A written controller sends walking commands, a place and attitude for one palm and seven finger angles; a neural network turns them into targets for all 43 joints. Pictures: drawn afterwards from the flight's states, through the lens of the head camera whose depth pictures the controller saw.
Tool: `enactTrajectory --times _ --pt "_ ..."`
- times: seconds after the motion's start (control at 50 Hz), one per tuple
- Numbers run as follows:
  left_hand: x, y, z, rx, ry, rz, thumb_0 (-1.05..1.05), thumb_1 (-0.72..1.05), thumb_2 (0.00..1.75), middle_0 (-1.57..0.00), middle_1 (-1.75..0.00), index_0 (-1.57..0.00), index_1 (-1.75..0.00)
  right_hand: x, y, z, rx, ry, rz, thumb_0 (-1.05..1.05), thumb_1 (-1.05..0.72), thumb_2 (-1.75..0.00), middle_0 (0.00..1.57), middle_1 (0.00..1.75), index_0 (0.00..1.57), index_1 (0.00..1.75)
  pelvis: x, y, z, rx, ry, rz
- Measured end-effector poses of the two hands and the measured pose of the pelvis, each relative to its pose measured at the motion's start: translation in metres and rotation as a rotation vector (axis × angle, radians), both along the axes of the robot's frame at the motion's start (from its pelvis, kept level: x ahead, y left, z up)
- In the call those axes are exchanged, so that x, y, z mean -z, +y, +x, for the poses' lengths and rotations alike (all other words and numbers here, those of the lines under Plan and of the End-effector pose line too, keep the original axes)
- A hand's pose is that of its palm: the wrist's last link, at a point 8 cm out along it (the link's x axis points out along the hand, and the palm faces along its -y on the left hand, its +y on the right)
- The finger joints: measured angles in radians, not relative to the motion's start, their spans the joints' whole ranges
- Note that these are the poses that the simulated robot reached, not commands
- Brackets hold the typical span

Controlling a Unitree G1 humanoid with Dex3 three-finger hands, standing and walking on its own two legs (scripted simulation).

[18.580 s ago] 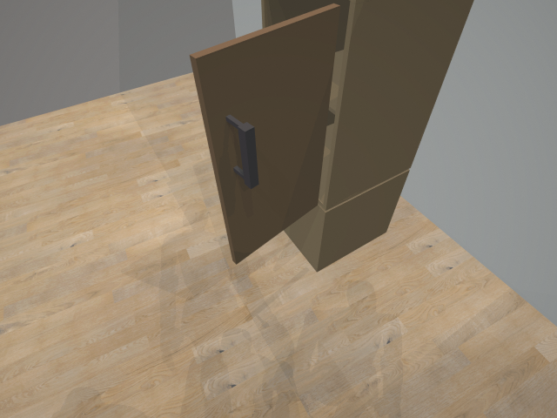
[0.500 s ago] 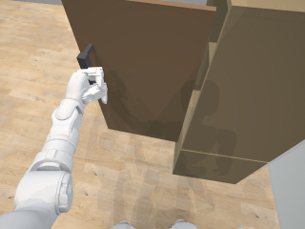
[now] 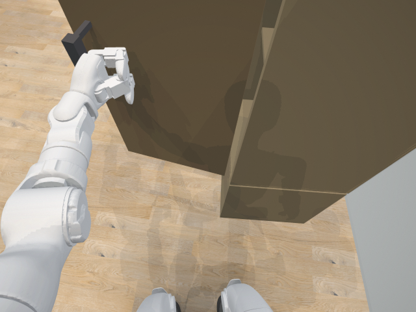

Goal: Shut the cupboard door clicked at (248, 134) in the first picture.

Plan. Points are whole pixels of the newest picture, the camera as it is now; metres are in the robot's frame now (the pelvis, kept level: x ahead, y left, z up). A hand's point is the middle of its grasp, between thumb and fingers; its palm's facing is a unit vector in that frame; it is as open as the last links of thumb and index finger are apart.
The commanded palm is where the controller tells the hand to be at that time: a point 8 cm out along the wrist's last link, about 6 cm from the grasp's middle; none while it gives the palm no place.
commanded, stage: push the door shut along its arc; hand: left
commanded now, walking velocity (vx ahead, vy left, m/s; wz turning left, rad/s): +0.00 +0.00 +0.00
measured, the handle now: (92, 64) +0.58 +0.16 +0.11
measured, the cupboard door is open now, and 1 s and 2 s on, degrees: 79 59 59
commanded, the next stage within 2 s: pull the fist back off the door in 0.66 s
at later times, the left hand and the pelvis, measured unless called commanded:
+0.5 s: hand (140, 67) +0.55 +0.07 +0.12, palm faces -0.41 -0.91 +0.00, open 3.1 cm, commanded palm +0.56 +0.11 +0.11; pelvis +0.01 +0.00 -0.01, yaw +0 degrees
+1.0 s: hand (159, 57) +0.59 +0.03 +0.10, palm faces +0.05 -1.00 +0.00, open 3.2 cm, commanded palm +0.56 +0.08 +0.11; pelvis +0.02 +0.00 -0.02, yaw +0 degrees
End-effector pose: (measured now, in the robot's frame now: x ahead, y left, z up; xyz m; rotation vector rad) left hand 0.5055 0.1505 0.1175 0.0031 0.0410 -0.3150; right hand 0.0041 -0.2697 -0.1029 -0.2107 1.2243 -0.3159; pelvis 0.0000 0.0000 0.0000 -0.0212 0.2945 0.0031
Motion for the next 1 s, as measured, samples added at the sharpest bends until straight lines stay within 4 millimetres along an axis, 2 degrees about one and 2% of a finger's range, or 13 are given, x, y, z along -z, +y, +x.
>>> enactTrajectory --times 0.22,0.52,0.78,0.9,0.96,1.0 --pt "-0.002 -0.015 0.022 0.056 0.027 0.018 0.02 0.90 0.90 -1.30 -1.50 -1.30 -1.50 0.003 -0.002 -0.014 0.027 0.063 0.003 0.01 -0.90 -0.90 0.20 0.30 0.21 0.30 0.003 -0.004 0.005 0.001 0.032 -0.002" --pt "-0.002 -0.024 0.045 0.115 0.025 0.017 0.02 0.90 0.93 -1.30 -1.50 -1.30 -1.50 0.005 -0.007 -0.018 0.021 0.111 -0.037 0.01 -0.90 -0.90 0.20 0.30 0.21 0.30 0.011 -0.003 0.006 -0.009 0.080 -0.012" --pt "-0.003 -0.049 0.066 0.155 0.030 0.030 0.03 1.00 0.99 -1.30 -1.50 -1.30 -1.50 0.015 0.002 -0.029 0.024 0.164 -0.034 0.01 -0.90 -0.90 0.20 0.30 0.21 0.30 0.021 0.001 0.007 -0.017 0.124 -0.018" --pt "0.009 -0.054 0.073 -0.192 0.068 -0.118 0.03 0.92 0.94 -1.30 -1.50 -1.30 -1.50 0.019 0.017 -0.035 -0.005 0.180 0.047 0.01 -0.90 -0.90 0.20 0.30 0.20 0.30 0.023 0.002 0.011 -0.011 0.159 -0.020" --pt "0.013 -0.059 0.067 -0.335 0.010 -0.059 0.03 0.91 0.92 -1.30 -1.50 -1.30 -1.50 0.021 0.027 -0.038 -0.024 0.186 0.109 0.00 -0.90 -0.90 0.20 0.30 0.20 0.30 0.023 0.001 0.014 -0.003 0.165 -0.014" --pt "0.014 -0.064 0.061 -0.365 -0.037 0.003 0.02 0.91 0.92 -1.30 -1.50 -1.30 -1.50 0.023 0.033 -0.040 -0.024 0.193 0.148 0.00 -0.90 -0.90 0.20 0.30 0.20 0.30 0.022 -0.001 0.016 0.000 0.158 -0.010"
